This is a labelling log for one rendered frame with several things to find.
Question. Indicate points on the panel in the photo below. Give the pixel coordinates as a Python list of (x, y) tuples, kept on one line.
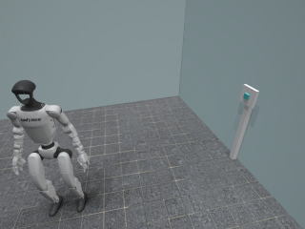
[(248, 107)]

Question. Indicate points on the robot left foot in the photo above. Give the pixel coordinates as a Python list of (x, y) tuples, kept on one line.
[(81, 203)]

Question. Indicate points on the button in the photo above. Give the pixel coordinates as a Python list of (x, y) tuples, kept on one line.
[(246, 96)]

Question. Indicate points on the right robot upper arm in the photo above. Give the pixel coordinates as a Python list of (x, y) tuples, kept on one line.
[(11, 114)]

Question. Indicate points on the robot torso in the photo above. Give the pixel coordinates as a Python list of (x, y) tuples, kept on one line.
[(40, 128)]

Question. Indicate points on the left robot hand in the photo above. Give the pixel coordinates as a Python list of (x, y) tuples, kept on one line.
[(83, 160)]

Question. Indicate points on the right robot hand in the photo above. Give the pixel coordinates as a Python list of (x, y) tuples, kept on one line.
[(17, 163)]

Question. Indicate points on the robot right forearm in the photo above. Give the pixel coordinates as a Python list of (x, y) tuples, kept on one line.
[(18, 144)]

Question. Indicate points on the left robot upper arm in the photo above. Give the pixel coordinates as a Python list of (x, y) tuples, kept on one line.
[(56, 112)]

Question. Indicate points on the robot left forearm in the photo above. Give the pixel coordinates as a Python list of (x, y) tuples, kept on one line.
[(76, 143)]

